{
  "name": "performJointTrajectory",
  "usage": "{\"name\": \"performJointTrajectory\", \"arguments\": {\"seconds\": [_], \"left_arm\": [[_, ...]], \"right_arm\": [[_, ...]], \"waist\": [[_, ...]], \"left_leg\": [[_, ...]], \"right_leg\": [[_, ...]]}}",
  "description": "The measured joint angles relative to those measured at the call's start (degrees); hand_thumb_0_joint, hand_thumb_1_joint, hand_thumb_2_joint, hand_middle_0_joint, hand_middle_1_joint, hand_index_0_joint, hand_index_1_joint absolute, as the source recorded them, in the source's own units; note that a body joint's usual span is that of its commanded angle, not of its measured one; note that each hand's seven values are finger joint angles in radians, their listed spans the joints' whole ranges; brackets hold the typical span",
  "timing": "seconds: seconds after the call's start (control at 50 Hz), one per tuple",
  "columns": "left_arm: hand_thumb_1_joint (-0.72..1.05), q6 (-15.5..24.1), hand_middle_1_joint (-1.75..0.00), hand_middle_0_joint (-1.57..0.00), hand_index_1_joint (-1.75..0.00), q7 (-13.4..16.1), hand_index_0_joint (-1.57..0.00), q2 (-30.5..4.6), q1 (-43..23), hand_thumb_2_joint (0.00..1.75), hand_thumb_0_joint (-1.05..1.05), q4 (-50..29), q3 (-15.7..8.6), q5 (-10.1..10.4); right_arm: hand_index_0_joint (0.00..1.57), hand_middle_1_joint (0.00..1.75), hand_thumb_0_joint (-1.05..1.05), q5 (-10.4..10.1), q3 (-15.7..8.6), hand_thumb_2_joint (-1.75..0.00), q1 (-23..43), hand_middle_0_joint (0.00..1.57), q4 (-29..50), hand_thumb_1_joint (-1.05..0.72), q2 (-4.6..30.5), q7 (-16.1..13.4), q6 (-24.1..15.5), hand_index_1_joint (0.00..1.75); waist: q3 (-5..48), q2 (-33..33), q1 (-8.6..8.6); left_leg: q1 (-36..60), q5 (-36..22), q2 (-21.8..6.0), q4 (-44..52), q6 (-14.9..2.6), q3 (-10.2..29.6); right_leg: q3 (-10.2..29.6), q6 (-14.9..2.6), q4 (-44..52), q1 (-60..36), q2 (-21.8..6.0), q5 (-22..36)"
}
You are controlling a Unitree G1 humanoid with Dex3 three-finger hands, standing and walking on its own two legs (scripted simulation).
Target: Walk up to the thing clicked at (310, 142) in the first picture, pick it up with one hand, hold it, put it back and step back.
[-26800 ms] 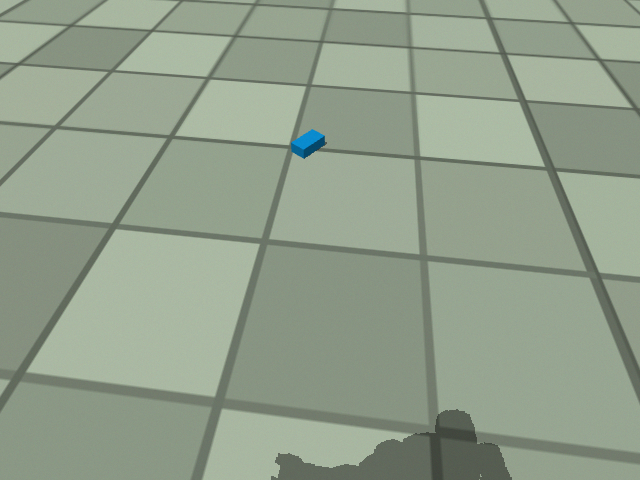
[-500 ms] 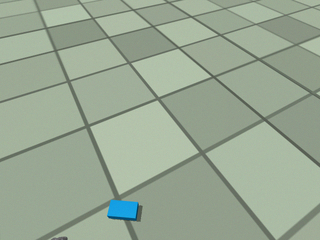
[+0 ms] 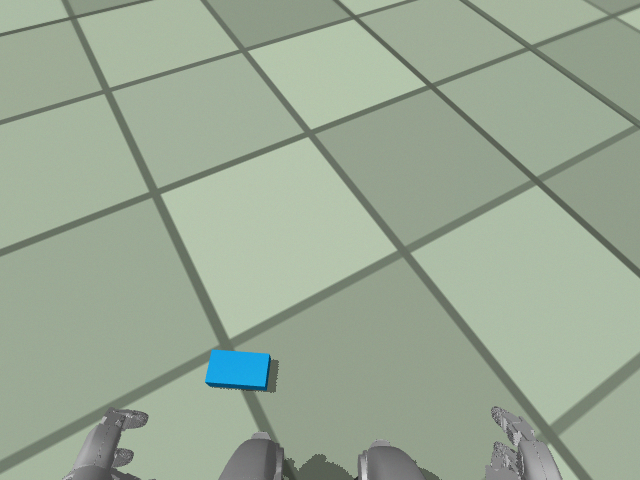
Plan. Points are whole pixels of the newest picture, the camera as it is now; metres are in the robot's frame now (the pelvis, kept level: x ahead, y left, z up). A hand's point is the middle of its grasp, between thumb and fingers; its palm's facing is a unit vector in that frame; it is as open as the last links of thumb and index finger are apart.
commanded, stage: rise first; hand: left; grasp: from above
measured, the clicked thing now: (239, 370) +0.40 +0.22 -0.68
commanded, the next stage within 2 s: none
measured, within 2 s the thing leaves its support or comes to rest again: neither
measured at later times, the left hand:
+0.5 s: hand (153, 457) +0.16 +0.27 -0.27, palm faces -0.39 -0.69 -0.61, open 14.1 cm
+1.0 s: hand (186, 397) +0.28 +0.29 -0.44, palm faces -0.49 -0.26 -0.83, open 14.1 cm
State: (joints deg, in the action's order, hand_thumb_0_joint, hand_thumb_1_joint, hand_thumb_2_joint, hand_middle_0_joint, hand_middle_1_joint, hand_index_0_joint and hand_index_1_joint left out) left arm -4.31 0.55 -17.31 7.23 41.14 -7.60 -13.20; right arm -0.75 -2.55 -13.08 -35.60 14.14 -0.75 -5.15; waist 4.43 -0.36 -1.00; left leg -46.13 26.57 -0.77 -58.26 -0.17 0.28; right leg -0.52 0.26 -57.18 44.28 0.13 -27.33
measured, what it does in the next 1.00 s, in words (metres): lowers itself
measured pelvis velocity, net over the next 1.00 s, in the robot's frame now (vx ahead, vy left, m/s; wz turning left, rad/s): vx -0.09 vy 0.00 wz -0.07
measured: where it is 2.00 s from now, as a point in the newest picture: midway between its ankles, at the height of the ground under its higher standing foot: outside the picture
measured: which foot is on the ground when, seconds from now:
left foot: down 0.00-1.00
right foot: down 0.00-1.00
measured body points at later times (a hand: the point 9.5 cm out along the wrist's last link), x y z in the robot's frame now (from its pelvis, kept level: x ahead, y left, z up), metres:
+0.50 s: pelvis -0.03 -0.01 -0.12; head +0.12 +0.01 +0.30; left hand +0.18 +0.31 -0.23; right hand +0.19 -0.26 -0.21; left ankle +0.02 +0.12 -0.67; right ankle +0.00 -0.13 -0.67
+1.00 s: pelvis -0.09 +0.00 -0.30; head +0.12 +0.02 +0.10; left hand +0.30 +0.30 -0.39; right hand +0.02 -0.28 -0.43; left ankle +0.01 +0.12 -0.67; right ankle +0.00 -0.13 -0.67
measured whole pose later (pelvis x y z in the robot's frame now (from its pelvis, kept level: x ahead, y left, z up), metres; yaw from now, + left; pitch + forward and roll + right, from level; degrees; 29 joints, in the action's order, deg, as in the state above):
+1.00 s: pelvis -0.09 +0.00 -0.30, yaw -4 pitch +33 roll -5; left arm 15.8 8.9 -34.7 -29.5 56.3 -7.2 -53.3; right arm 1.8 -2.7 -7.0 -42.6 15.0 3.6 -6.4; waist 6.8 0.6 -2.7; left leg -119.2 37.2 -1.3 -122.9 0.2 4.5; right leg -3.9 -0.2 -120.8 115.8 1.0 -38.4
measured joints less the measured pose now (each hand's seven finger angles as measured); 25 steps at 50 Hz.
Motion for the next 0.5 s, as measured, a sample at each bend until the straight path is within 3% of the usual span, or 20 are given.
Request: {"name": "performJointTrajectory", "arguments": {"seconds": [0.16,0.3,0.36,0.5], "left_arm": [[-0.53,-2.4,-1.06,-0.09,-1.06,0.3,-0.08,-0.5,5.8,1.00,0.00,-11.7,0.9,-2.6],[-0.56,-4.4,-1.06,-0.10,-1.06,0.2,-0.10,-1.2,7.5,0.98,0.00,-16.4,1.9,-4.1],[-0.56,-3.1,-1.06,-0.10,-1.06,0.1,-0.10,-2.5,5.3,0.98,0.00,-14.1,2.0,-6.4],[-0.54,5.6,-1.05,-0.09,-1.05,0.7,-0.10,-6.9,-3.8,0.97,0.00,-6.5,1.2,-15.1]], "right_arm": [[0.20,0.30,0.01,0.2,0.4,-0.91,2.7,0.20,2.8,-0.94,-0.3,-0.2,-1.2,0.30],[0.20,0.30,0.01,0.1,1.1,-0.91,4.1,0.20,4.9,-0.95,-0.5,-0.2,-2.5,0.30],[0.20,0.30,0.01,0.2,1.4,-0.91,4.7,0.20,5.3,-0.95,-0.2,0.0,-3.6,0.30],[0.20,0.30,0.01,0.8,0.5,-0.90,7.2,0.20,3.9,-0.92,1.9,1.3,-5.8,0.30]], "waist": [[1.7,0.0,0.28],[3.3,0.8,0.22],[4.0,0.7,0.17],[6.0,-0.1,-0.16]], "left_leg": [[-9.0,3.6,0.0,-9.1,0.00,0.7],[-15.5,5.7,0.0,-15.1,0.08,1.5],[-19.8,6.6,0.1,-18.6,0.17,1.6],[-36.0,10.0,0.3,-32.2,0.51,1.8]], "right_leg": [[-0.6,-0.01,-8.6,8.6,0.0,-3.7],[-1.4,-0.14,-14.5,14.6,0.0,-5.9],[-1.5,-0.26,-18.2,18.9,-0.1,-7.0],[-1.5,-0.51,-32.5,35.3,-0.2,-10.9]]}}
